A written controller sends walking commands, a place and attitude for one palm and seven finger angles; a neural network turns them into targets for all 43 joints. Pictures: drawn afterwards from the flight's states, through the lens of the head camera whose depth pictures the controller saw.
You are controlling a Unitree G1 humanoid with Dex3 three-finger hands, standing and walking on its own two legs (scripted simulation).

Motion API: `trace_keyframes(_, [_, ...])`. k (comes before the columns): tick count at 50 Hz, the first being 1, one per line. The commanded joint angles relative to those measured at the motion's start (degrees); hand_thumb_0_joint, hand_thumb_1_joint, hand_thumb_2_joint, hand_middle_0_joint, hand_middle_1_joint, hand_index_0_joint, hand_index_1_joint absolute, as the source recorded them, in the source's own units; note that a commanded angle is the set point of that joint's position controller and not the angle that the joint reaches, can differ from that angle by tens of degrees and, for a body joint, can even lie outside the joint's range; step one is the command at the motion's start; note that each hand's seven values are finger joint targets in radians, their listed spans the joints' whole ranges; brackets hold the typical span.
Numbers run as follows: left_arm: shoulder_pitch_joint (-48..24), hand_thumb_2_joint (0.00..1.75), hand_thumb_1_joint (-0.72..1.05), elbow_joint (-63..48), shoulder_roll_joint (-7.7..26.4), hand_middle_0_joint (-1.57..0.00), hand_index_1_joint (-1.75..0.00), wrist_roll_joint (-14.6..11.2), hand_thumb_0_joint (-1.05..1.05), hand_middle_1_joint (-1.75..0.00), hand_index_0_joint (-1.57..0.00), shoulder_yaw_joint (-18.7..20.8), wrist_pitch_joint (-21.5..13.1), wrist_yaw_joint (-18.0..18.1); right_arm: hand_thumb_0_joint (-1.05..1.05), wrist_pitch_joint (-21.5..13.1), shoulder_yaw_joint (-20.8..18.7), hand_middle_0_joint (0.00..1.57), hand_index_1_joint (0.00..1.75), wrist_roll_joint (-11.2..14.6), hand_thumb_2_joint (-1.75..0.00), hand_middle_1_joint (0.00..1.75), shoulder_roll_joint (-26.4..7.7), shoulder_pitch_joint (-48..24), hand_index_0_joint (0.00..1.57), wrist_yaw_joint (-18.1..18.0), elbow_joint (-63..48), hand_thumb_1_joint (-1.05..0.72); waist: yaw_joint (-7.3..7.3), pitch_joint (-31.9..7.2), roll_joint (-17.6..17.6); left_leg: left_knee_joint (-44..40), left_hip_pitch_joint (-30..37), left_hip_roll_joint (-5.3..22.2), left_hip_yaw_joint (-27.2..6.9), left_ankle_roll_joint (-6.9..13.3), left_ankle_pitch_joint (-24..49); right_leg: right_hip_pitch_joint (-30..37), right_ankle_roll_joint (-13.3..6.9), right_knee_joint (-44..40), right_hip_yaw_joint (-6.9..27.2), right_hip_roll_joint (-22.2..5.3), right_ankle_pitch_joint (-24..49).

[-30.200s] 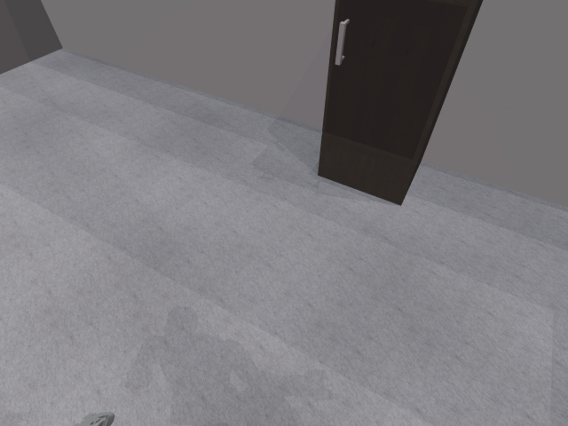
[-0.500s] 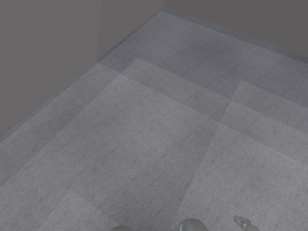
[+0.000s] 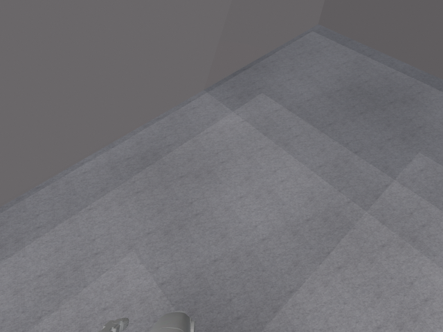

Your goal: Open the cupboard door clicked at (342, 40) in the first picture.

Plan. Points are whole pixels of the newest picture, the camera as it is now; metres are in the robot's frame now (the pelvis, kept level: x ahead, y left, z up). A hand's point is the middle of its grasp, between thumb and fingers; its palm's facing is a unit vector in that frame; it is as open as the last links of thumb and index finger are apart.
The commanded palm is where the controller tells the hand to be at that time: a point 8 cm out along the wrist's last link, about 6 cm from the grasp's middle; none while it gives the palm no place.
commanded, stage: turn to face it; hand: left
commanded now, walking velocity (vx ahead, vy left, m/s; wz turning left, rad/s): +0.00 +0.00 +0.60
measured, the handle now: out of the picture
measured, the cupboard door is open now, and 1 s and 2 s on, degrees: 44 44 44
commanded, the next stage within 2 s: none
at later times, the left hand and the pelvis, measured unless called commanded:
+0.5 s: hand out of the picture +0.06 +0.23 -0.16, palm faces +0.30 -0.92 -0.27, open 7.4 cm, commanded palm none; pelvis +0.01 -0.01 +0.00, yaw +16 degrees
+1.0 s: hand out of the picture -0.07 +0.19 -0.20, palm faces +0.61 -0.75 -0.24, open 7.3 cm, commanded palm none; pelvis +0.02 -0.01 -0.02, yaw +37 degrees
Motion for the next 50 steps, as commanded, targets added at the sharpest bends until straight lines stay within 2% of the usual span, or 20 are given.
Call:
trace_keyframes(1, [5.9, 0.90, 0.90, -1.6, 13.2, -0.20, -0.30, 0.5, 0.00, -0.30, -0.20, 3.9, -1.0, 0.5, 0.00, -2.3, 0.5, 0.20, 0.30, 0.4, -0.90, 0.30, -1.6, -5.1, 0.20, 0.3, -6.4, -0.90, 4.05, -8.5, -11.1, -10.5, -1.5, -0.3, 3.4, 1.0, -1.8, 12.4, -5.1, -4.0, 7.3, -15.2, 40.8])
trace_keyframes(5, [3.6, 0.90, 0.90, -1.5, 13.9, -0.20, -0.30, 0.0, 0.00, -0.30, -0.20, 4.4, -0.7, -0.2, 0.00, -3.0, -0.2, 0.20, 0.30, 0.0, -0.90, 0.30, -4.3, 1.3, 0.20, 0.1, -5.8, -0.90, -0.40, -11.0, -6.4, -27.2, 14.6, -1.0, 3.6, 3.2, 10.5, 3.6, -0.8, 7.7, 2.8, -14.1, 33.6])
trace_keyframes(6, [2.9, 0.90, 0.90, -3.0, 12.1, -0.20, -0.30, -0.4, 0.00, -0.30, -0.20, 4.3, -0.4, -0.5, 0.00, -3.6, -1.6, 0.20, 0.30, -0.5, -0.90, 0.30, -9.5, 6.3, 0.20, -0.2, -4.9, -0.90, -3.29, -14.5, 5.7, -30.9, 25.8, 8.6, -8.8, 8.0, 26.3, -8.3, 2.9, 19.3, 0.2, -9.3, 16.8])
trace_keyframes(7, [-0.7, 0.90, 0.90, -6.4, 8.3, -0.20, -0.30, -0.6, 0.00, -0.30, -0.20, 2.8, -0.1, -0.7, 0.00, -3.5, -2.9, 0.20, 0.30, -0.6, -0.90, 0.30, -15.6, 10.5, 0.20, -0.7, -4.4, -0.90, -5.58, -14.1, 20.5, -33.0, 30.1, 23.4, -28.1, 17.5, 51.0, -23.1, 6.4, 32.5, 2.7, -1.1, -20.9])
trace_keyframes(8, [-4.4, 0.90, 0.90, -7.1, 9.9, -0.20, -0.30, 0.2, 0.00, -0.30, -0.20, 2.7, 1.0, 0.0, 0.00, -3.4, -2.6, 0.20, 0.30, -0.3, -0.90, 0.30, -15.0, 12.6, 0.20, -1.3, -2.7, -0.90, -6.22, -14.6, 13.9, -32.3, 28.1, 23.8, -26.7, 19.1, 48.0, -24.3, 5.5, 37.1, 11.0, -1.0, -20.5])
trace_keyframes(11, [-3.4, 0.90, 0.90, -4.0, 9.2, -0.20, -0.30, -0.1, 0.00, -0.30, -0.20, 3.2, 1.3, -0.6, 0.00, -3.9, -1.5, 0.20, 0.30, -0.6, -0.90, 0.30, -11.3, 3.0, 0.20, -2.5, -5.7, -0.90, -1.34, -9.1, 8.9, -34.2, 18.4, 15.8, -18.5, 14.9, 35.6, -23.1, 6.1, 39.1, 13.9, -0.8, -8.8])
trace_keyframes(14, [0.1, 0.90, 0.90, -2.5, 9.1, -0.20, -0.30, 0.0, 0.00, -0.30, -0.20, 3.3, 1.7, -1.0, 0.00, -4.4, -1.0, 0.20, 0.30, -0.3, -0.90, 0.30, -10.4, 0.8, 0.20, -2.2, -6.1, -0.90, 0.83, -8.5, 7.9, -35.1, 16.6, 11.6, -13.7, 12.7, 33.0, -20.0, 6.5, 35.1, 13.3, 0.4, -3.9])
trace_keyframes(21, [-2.6, 0.90, 0.90, -4.4, 8.3, -0.20, -0.30, -0.3, 0.00, -0.30, -0.20, 2.8, 1.4, -0.9, 0.00, -3.6, -1.9, 0.20, 0.30, -0.8, -0.90, 0.30, -11.1, 1.4, 0.20, -1.7, -5.9, -0.90, -0.19, -7.8, 9.7, -34.6, 12.8, 10.1, -19.1, 13.0, 24.9, -12.2, 6.0, 18.0, 11.7, 4.1, -5.8])
trace_keyframes(25, [4.2, 0.90, 0.90, -3.3, 9.5, -0.20, -0.30, -0.6, 0.00, -0.30, -0.20, 3.2, 0.2, -0.5, 0.00, -3.1, -2.3, 0.20, 0.30, -0.2, -0.90, 0.30, -10.5, -1.6, 0.20, -1.7, -7.1, -0.90, 3.25, -9.9, 8.1, -27.8, 5.2, 6.4, -19.9, 9.8, 23.6, 3.8, 5.0, -2.1, 10.6, 5.9, 4.5])
trace_keyframes(26, [6.6, 0.90, 0.90, -2.9, 12.7, -0.20, -0.30, 0.0, 0.00, -0.30, -0.20, 4.0, -0.5, 0.0, 0.00, -3.1, -2.1, 0.20, 0.30, 0.3, -0.90, 0.30, -7.6, -1.1, 0.20, -1.4, -7.7, -0.90, 4.41, -11.2, -0.9, -20.4, -2.8, 1.8, -16.3, 6.4, 12.7, 12.7, 3.0, -10.9, 18.2, -2.5, 4.8])
trace_keyframes(27, [7.1, 0.90, 0.90, -3.1, 17.7, -0.20, -0.30, 0.9, 0.00, -0.30, -0.20, 4.8, -0.8, 0.4, 0.00, -3.3, -1.4, 0.20, 0.30, 0.5, -0.90, 0.30, -3.9, -1.1, 0.20, -1.1, -9.2, -0.90, 4.99, -10.1, -17.5, -4.8, -11.5, -7.1, -4.7, 1.7, -8.3, 14.2, -3.7, -14.7, 34.2, -18.9, 10.6])
trace_keyframes(28, [5.9, 0.90, 0.90, -3.7, 17.7, -0.20, -0.30, 0.3, 0.00, -0.30, -0.20, 3.8, -0.5, 0.3, 0.00, -3.1, -1.6, 0.20, 0.30, -0.2, -0.90, 0.30, -5.7, -1.5, 0.20, -0.8, -9.2, -0.90, 4.43, -9.1, -12.7, 7.5, -9.5, -4.5, -6.7, 2.3, -11.0, 6.3, -7.5, -13.4, 31.8, -22.3, 15.0])
trace_keyframes(29, [3.3, 0.90, 0.90, -4.0, 15.3, -0.20, -0.30, 0.1, 0.00, -0.30, -0.20, 3.7, -0.7, 0.6, 0.00, -2.3, -1.9, 0.20, 0.30, -0.2, -0.90, 0.30, -5.5, -1.9, 0.20, -0.9, -8.0, -0.90, 2.67, -8.6, -15.2, 14.3, -9.6, -3.0, -7.7, 1.9, -8.2, 3.7, -7.0, -12.8, 30.8, -18.6, 16.6])
trace_keyframes(31, [-1.8, 0.90, 0.90, -5.2, 11.2, -0.20, -0.30, -0.2, 0.00, -0.30, -0.20, 2.5, -0.5, 0.6, 0.00, -1.6, -1.7, 0.20, 0.30, -0.1, -0.90, 0.30, -5.3, -0.4, 0.20, -0.3, -5.9, -0.90, -0.02, -5.8, -11.5, 18.6, -9.0, -0.4, -5.8, 0.8, 0.1, 1.8, -5.0, -10.9, 18.4, -12.7, 21.3])
trace_keyframes(40, [5.4, 0.90, 0.90, -1.9, 13.4, -0.20, -0.30, 0.7, 0.00, -0.30, -0.20, 3.9, -0.8, 0.5, 0.00, -2.3, 0.3, 0.20, 0.30, 0.4, -0.90, 0.30, -1.7, -5.6, 0.20, 0.4, -6.3, -0.90, 3.84, -7.4, -11.8, -9.3, -1.6, -0.6, 2.5, 0.7, -2.0, 10.7, -4.8, -4.2, 8.2, -14.3, 38.1])
trace_keyframes(44, [4.4, 0.90, 0.90, -2.0, 14.7, -0.20, -0.30, 0.0, 0.00, -0.30, -0.20, 4.6, -0.5, -0.3, 0.00, -3.1, -0.2, 0.20, 0.30, 0.1, -0.90, 0.30, -4.1, -0.2, 0.20, 0.1, -5.7, -0.90, 0.48, -10.3, -8.6, -26.0, 12.6, -2.4, 4.3, 2.7, 9.7, 4.9, -0.7, 5.8, 3.7, -13.4, 34.8])
trace_keyframes(45, [3.5, 0.90, 0.90, -2.7, 13.1, -0.20, -0.30, -0.3, 0.00, -0.30, -0.20, 4.3, -0.3, -0.5, 0.00, -3.6, -1.3, 0.20, 0.30, -0.2, -0.90, 0.30, -8.1, 4.3, 0.20, 0.1, -4.8, -0.90, -2.15, -13.7, 1.0, -30.6, 23.6, 4.3, -3.8, 5.4, 23.4, -4.2, 2.3, 16.6, 1.6, -10.5, 23.1])
trace_keyframes(46, [1.3, 0.90, 0.90, -5.8, 8.7, -0.20, -0.30, -0.8, 0.00, -0.30, -0.20, 3.1, 0.0, -0.9, 0.00, -3.8, -3.1, 0.20, 0.30, -0.7, -0.90, 0.30, -15.1, 9.3, 0.20, -0.4, -4.4, -0.90, -4.92, -14.5, 19.5, -31.8, 31.3, 21.3, -26.9, 15.3, 49.5, -21.7, 6.6, 30.7, 2.0, -1.3, -18.6])
trace_keyframes(47, [-2.9, 0.90, 0.90, -7.1, 9.8, -0.20, -0.30, 0.0, 0.00, -0.30, -0.20, 2.7, 1.1, -0.2, 0.00, -3.4, -3.0, 0.20, 0.30, -0.3, -0.90, 0.30, -16.0, 12.2, 0.20, -1.0, -2.8, -0.90, -6.03, -15.2, 14.1, -32.1, 28.3, 23.7, -26.9, 18.6, 46.6, -22.9, 5.6, 36.2, 10.2, -0.9, -21.5])
trace_keyframes(50, [-4.1, 0.90, 0.90, -4.6, 9.3, -0.20, -0.30, -0.2, 0.00, -0.30, -0.20, 3.1, 1.2, -0.5, 0.00, -3.9, -1.8, 0.20, 0.30, -0.6, -0.90, 0.30, -11.2, 4.0, 0.20, -2.5, -5.2, -0.90, -2.14, -9.9, 9.7, -33.6, 19.2, 16.0, -20.2, 15.2, 36.8, -23.2, 5.9, 39.3, 14.3, -1.0, -9.8])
